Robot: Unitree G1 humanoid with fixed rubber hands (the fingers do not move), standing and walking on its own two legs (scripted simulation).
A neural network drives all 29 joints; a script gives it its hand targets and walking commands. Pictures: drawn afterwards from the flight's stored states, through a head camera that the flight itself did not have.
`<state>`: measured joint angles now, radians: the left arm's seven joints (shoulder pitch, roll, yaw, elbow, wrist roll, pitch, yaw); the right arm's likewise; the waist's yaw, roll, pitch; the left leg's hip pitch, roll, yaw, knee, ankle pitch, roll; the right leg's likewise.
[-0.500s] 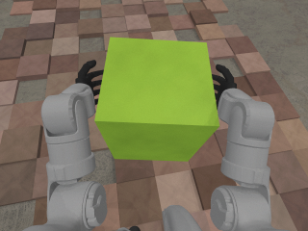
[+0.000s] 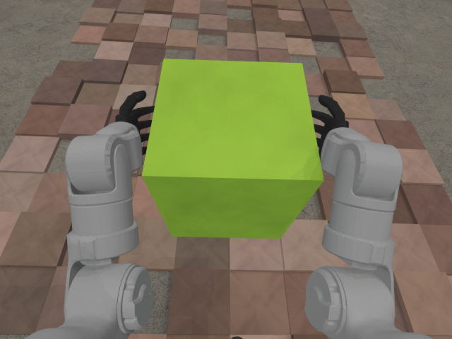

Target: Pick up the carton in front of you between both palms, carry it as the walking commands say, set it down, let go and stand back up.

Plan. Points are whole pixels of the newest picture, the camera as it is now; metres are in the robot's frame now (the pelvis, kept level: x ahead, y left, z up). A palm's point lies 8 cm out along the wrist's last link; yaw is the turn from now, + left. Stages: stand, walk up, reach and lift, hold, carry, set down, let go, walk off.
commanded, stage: carry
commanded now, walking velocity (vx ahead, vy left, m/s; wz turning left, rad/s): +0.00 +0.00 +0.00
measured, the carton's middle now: (229, 160) +0.41 +0.02 +0.08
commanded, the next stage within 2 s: none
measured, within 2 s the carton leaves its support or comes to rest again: neither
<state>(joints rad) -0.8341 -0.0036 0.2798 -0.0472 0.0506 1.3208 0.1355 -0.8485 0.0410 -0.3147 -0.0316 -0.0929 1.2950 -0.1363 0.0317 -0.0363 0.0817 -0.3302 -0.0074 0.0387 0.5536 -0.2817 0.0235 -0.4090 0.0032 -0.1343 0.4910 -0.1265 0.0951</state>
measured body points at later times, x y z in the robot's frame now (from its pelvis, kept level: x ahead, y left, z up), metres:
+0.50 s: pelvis +0.02 +0.00 +0.00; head +0.03 +0.01 +0.45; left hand +0.39 +0.15 +0.12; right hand +0.39 -0.15 +0.12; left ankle -0.01 +0.10 -0.73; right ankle +0.06 -0.08 -0.73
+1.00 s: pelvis +0.00 +0.00 +0.00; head -0.03 +0.00 +0.45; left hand +0.36 +0.14 +0.13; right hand +0.35 -0.16 +0.13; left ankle -0.01 +0.10 -0.73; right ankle +0.06 -0.08 -0.73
